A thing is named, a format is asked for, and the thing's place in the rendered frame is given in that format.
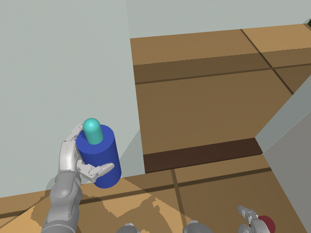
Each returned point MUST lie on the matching left robot arm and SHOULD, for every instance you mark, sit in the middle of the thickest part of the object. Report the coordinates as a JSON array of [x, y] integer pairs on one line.
[[65, 197]]

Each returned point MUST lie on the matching right robot hand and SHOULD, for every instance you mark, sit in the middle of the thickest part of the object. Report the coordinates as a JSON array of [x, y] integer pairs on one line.
[[257, 225]]

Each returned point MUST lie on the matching left robot hand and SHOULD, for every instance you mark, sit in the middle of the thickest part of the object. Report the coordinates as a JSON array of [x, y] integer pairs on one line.
[[71, 160]]

